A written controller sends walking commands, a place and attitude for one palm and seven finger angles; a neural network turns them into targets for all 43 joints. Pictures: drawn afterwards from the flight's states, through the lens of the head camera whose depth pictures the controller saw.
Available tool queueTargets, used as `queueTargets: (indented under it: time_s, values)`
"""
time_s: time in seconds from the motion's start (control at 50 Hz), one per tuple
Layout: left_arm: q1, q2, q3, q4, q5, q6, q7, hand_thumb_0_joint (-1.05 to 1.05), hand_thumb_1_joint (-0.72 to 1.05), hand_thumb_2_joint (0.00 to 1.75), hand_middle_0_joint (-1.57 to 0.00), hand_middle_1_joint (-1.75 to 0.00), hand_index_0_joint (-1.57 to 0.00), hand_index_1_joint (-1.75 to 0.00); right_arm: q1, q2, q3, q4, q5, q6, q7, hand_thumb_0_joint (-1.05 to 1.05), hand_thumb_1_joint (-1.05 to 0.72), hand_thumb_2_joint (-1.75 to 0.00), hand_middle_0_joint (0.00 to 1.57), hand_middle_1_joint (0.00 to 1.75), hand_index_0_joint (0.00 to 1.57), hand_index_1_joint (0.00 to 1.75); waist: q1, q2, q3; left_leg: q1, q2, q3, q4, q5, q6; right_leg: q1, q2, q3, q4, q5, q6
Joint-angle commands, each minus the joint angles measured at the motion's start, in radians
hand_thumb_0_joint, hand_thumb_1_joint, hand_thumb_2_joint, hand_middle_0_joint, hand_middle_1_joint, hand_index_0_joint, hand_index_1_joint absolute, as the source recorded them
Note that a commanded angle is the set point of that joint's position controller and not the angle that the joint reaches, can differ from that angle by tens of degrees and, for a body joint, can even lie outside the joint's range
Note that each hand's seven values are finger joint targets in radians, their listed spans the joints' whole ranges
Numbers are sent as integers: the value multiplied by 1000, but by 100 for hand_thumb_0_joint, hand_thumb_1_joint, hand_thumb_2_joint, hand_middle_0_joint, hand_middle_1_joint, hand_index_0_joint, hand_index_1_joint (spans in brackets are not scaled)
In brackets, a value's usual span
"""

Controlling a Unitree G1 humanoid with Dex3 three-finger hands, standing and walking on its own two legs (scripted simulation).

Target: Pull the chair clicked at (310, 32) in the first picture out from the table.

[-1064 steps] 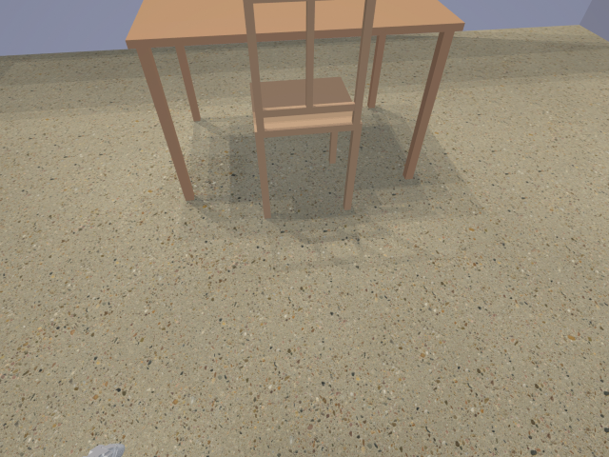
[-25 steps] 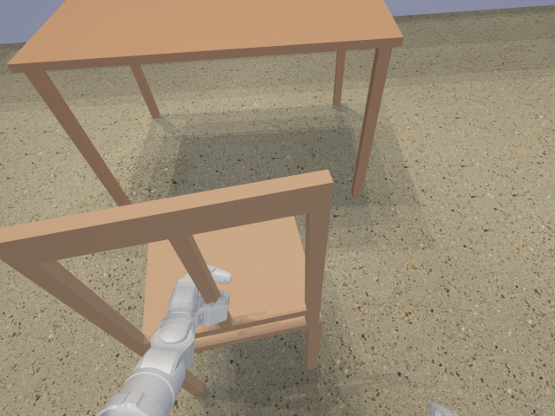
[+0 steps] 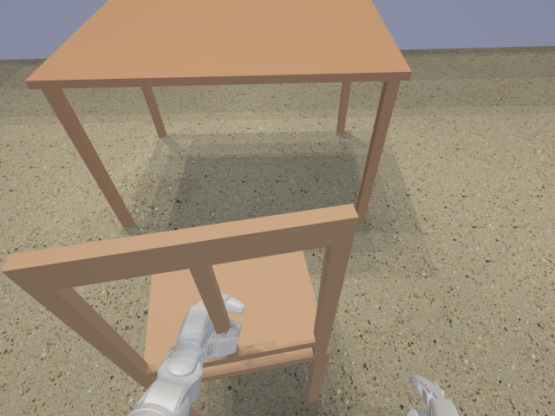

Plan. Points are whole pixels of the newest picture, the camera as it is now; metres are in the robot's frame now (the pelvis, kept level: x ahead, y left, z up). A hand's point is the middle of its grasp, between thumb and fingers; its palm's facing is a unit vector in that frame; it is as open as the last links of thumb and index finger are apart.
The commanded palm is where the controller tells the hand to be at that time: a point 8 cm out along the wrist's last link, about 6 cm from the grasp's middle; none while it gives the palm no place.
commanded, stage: stop walking, hand still on the chair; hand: left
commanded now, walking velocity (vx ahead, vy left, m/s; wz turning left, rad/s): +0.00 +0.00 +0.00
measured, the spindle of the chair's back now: (219, 317) +0.28 +0.11 -0.05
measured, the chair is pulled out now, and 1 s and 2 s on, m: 0.61 0.61 0.61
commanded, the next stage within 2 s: open the thumb and straighten the fingers in 0.08 s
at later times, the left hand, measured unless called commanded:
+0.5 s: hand (227, 331) +0.27 +0.10 -0.07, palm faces -0.09 -0.99 -0.14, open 10.2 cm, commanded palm +0.25 +0.15 -0.05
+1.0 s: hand (225, 336) +0.26 +0.10 -0.08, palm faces -0.09 -0.99 -0.14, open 17.3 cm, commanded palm +0.25 +0.16 -0.06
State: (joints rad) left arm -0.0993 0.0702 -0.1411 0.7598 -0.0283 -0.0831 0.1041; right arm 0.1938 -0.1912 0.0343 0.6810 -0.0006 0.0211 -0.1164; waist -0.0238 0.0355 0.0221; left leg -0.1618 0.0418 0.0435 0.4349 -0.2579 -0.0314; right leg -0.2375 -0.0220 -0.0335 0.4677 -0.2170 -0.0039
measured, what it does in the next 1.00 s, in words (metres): stands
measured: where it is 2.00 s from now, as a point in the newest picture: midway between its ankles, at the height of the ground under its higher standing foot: outside the picture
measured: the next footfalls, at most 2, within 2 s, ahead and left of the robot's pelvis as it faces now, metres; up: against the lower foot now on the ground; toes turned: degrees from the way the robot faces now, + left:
none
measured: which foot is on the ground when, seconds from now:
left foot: down 0.00-1.00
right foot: down 0.00-1.00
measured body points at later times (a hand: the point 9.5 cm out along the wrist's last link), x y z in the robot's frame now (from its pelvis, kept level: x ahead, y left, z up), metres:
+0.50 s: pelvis +0.00 +0.00 -0.02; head +0.03 -0.02 +0.43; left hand +0.27 +0.15 -0.06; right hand +0.13 -0.27 -0.12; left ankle -0.02 +0.14 -0.74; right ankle +0.02 -0.12 -0.74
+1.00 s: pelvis +0.01 +0.00 -0.04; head +0.05 -0.02 +0.41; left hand +0.26 +0.16 -0.07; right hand +0.17 -0.24 -0.13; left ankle -0.02 +0.14 -0.74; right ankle +0.02 -0.12 -0.74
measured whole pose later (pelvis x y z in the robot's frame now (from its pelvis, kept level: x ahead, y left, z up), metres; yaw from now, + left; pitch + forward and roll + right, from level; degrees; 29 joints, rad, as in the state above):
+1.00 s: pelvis +0.01 +0.00 -0.04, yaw +3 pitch +9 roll +0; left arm 0.06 0.13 -0.14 0.27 -0.04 0.19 0.04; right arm 0.24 -0.24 0.01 0.56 0.03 -0.09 -0.07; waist -0.05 0.04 -0.10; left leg -0.55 0.02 -0.01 0.82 -0.43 -0.03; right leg -0.60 -0.06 -0.07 0.83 -0.40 0.00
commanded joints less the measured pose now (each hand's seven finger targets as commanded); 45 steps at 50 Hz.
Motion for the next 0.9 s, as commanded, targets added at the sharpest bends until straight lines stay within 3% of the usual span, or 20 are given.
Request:
queueTargets:
  time_s: [0.0, 0.08, 0.16, 0.18, 0.2, 0.22, 0.24, 0.28, 0.32, 0.38, 0.4, 0.44, 0.54, 0.62, 0.66, 0.68, 0.7, 0.76, 0.8, 0.88]
  values:
    - [-204, 95, 26, -237, 5, -67, -5, 0, 90, 90, -50, -145, -50, -145, -49, -135, -44, -118, 4, -38, -15, 0, -90, -90, 20, 30, 20, 30, 4, -16, -228, 73, 87, -75, -34, 326, 37, 102, -93, 65, -43, 312, -25]
    - [-197, 90, 31, -253, 7, -69, -5, 0, 90, 90, -50, -145, -50, -145, -55, -130, -44, -122, 2, -32, -14, 0, -90, -90, 20, 30, 20, 30, 4, -53, -253, 88, 84, -67, -18, 338, 35, 118, -100, 72, -35, 368, -29]
    - [-158, 116, 55, -300, 6, -72, -2, 0, 90, 90, -50, -145, -50, -145, -57, -130, -47, -128, 2, -30, -13, 0, -90, -90, 20, 30, 20, 30, 7, -35, -247, 79, 81, -68, -21, 328, 33, 126, -102, 70, -41, 357, -30]
    - [-52, 4, -6, -163, -27, -22, -22, 0, 78, 84, -50, -145, -50, -145, -12, -170, -69, -114, 53, -36, 26, 0, -90, -90, 20, 30, 20, 30, -66, -173, -210, -60, 16, -18, 15, 209, 37, 38, -52, -18, 8, 277, -6]
    - [-55, 8, -13, -179, -36, -12, -34, 0, 66, 78, -50, -145, -50, -145, -17, -179, -68, -116, 56, -36, 44, 0, -90, -90, 20, 30, 20, 30, -49, -177, -180, -114, 13, -18, 21, 151, 37, 20, -52, -23, 19, 228, -10]
    - [-138, 71, 38, -288, -36, -26, -34, 0, 54, 73, -50, -145, -50, -145, -28, -171, -76, -131, 56, -51, 59, 0, -90, -90, 20, 30, 20, 30, -48, -162, -186, -138, 2, -12, 41, 102, 44, -13, -46, -12, 25, 190, -3]
    - [-151, 123, 81, -370, -31, -36, -38, 0, 42, 67, -50, -145, -50, -145, -34, -171, -85, -149, 51, -71, 64, 0, -90, -90, 20, 30, 20, 30, -32, -111, -251, -148, -11, -1, 63, 83, 47, -7, -44, 0, 42, 167, -3]
    - [-124, 82, 41, -421, -16, -27, -52, 0, 17, 55, -50, -145, -50, -145, -39, -153, -78, -169, 46, -97, 70, 0, -90, -90, 20, 30, 20, 30, -34, -51, -273, -171, -21, 2, 97, 85, 47, -39, -39, -3, 80, 164, -8]
    - [-85, 97, 50, -414, -17, 9, -59, 0, -7, 43, -50, -145, -50, -145, -31, -165, -79, -174, 47, -109, 75, 0, -90, -90, 20, 30, 20, 30, -35, -53, -245, -207, -22, -4, 118, 58, 45, -80, -33, -10, 97, 128, -7]
    - [-59, 120, 87, -460, -23, 54, -63, 0, -43, 26, -47, -138, -47, -138, -27, -168, -82, -202, 43, -119, 75, 0, -90, -90, 20, 30, 20, 30, -17, -35, -298, -244, -30, 1, 154, 53, 44, -85, -31, -7, 135, 122, -5]
    - [-96, 141, 90, -478, -23, 69, -61, 0, -55, 20, -45, -130, -45, -130, -25, -175, -82, -200, 45, -120, 72, 0, -90, -90, 20, 30, 20, 30, -31, -51, -293, -251, -28, -5, 163, 50, 45, -97, -29, -10, 141, 118, -5]
    - [-91, 105, 65, -501, -20, 91, -64, 0, -55, 20, -40, -116, -40, -116, -20, -171, -83, -214, 43, -126, 68, 0, -90, -90, 20, 30, 20, 30, -31, -44, -304, -250, -27, -2, 181, 57, 45, -126, -27, -15, 159, 114, -1]
    - [-72, 90, 53, -564, -20, 141, -58, 0, -55, 20, -27, -80, -27, -80, -9, -178, -82, -239, 40, -137, 59, 0, -90, -90, 20, 30, 20, 30, -32, -80, -321, -271, -27, -13, 213, 67, 44, -154, -23, -24, 193, 112, 2]
    - [-75, 110, 61, -607, -17, 165, -50, 0, -55, 20, -18, -51, -18, -51, -3, -180, -79, -248, 38, -146, 48, 0, -90, -90, 20, 30, 20, 30, -41, -114, -322, -288, -29, -20, 235, 51, 49, -173, -21, -23, 202, 89, 9]
    - [-78, 119, 70, -622, -15, 173, -52, 0, -55, 20, -13, -36, -13, -36, -2, -177, -75, -251, 36, -148, 43, 0, -90, -90, 20, 30, 20, 30, -39, -106, -324, -300, -33, -21, 243, 40, 50, -176, -21, -23, 209, 74, 9]
    - [-3, 118, 81, -585, -12, 182, -55, 0, -55, 20, -10, -29, -10, -29, -2, -176, -75, -256, 34, -148, 43, 0, -90, -90, 20, 30, 20, 30, -28, -117, -301, -320, -33, -23, 248, 38, 47, -186, -20, -27, 217, 69, 8]
    - [-6, 117, 71, -599, -12, 187, -61, 0, -55, 20, -7, -22, -7, -22, -7, -179, -72, -259, 34, -148, 43, 0, -90, -90, 20, 30, 20, 30, -28, -89, -298, -319, -33, -25, 251, 44, 48, -192, -22, -28, 217, 75, 4]
    - [-45, 111, 49, -676, -8, 189, -66, 0, -55, 20, 0, 0, 0, 0, 1, -171, -70, -270, 33, -153, 40, 0, -90, -90, 20, 30, 20, 30, -43, -84, -340, -302, -36, -26, 272, 64, 51, -193, -22, -24, 231, 96, 8]
    - [-49, 126, 62, -675, -13, 196, -65, 0, -55, 20, 0, 0, 0, 0, -1, -175, -68, -267, 33, -155, 35, 0, -90, -90, 20, 30, 20, 30, -46, -87, -318, -313, -35, -33, 276, 59, 51, -201, -21, -29, 231, 88, 6]
    - [-33, 88, 20, -707, -11, 207, -65, 0, -55, 20, 0, 0, 0, 0, 9, -170, -67, -271, 33, -163, 34, 0, -90, -90, 20, 30, 20, 30, -50, -59, -350, -293, -37, -38, 289, 83, 50, -213, -21, -37, 247, 103, 6]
